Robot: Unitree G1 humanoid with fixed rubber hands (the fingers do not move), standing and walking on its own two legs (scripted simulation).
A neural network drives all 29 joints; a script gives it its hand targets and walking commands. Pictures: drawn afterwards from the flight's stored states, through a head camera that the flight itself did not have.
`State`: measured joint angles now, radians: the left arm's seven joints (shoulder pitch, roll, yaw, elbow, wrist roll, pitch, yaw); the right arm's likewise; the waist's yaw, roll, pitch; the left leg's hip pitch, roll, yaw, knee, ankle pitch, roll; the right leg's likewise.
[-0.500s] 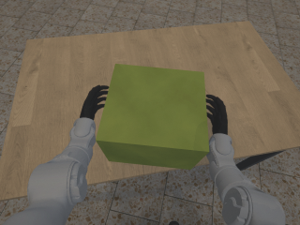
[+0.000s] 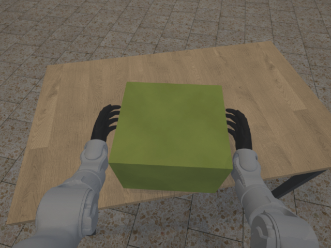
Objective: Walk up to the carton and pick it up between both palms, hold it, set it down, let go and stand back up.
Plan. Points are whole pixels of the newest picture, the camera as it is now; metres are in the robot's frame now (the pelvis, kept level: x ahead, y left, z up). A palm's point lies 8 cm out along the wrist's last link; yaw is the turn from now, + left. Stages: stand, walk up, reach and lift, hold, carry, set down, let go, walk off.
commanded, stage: reach and lift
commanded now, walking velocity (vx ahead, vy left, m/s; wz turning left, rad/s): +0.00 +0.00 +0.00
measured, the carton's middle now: (171, 138) +0.43 -0.02 -0.03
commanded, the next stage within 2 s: none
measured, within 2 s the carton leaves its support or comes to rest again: neither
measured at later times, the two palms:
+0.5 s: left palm (97, 131) +0.40 +0.16 +0.07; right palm (253, 129) +0.37 -0.20 +0.08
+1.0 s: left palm (83, 123) +0.38 +0.17 +0.13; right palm (257, 116) +0.37 -0.19 +0.13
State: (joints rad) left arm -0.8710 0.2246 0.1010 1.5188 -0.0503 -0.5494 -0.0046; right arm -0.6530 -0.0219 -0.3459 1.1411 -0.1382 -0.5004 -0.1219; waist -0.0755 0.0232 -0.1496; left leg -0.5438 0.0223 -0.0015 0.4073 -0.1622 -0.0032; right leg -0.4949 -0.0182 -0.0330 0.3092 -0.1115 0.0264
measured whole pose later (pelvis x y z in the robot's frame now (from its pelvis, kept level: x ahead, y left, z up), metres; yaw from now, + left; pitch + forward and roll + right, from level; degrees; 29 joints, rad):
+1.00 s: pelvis +0.00 -0.01 +0.01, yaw +1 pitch -1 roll -1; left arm -0.58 0.09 0.27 0.58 0.17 0.19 -0.05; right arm -0.55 -0.06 -0.18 0.68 0.01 0.02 -0.09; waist -0.06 -0.05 -0.03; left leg -0.12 0.02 -0.02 0.30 -0.16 -0.01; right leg -0.08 -0.02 -0.03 0.24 -0.14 0.02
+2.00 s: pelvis +0.00 -0.02 +0.01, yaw +2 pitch -5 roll -1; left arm -0.44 0.05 0.26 0.07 0.24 0.56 -0.07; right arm -0.53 -0.12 -0.06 0.43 0.16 0.23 -0.09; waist -0.08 -0.07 0.02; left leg -0.04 0.03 -0.03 0.30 -0.17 -0.03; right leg 0.00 -0.01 -0.05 0.24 -0.15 0.01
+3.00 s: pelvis -0.01 -0.02 +0.01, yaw +2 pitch -6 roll +0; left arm -0.54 0.05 0.33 0.08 0.28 0.69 -0.12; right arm -0.65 -0.11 -0.08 0.48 0.15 0.35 -0.10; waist -0.07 -0.06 0.00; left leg -0.02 0.03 -0.02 0.28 -0.14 -0.02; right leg 0.01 -0.01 -0.05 0.25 -0.14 0.00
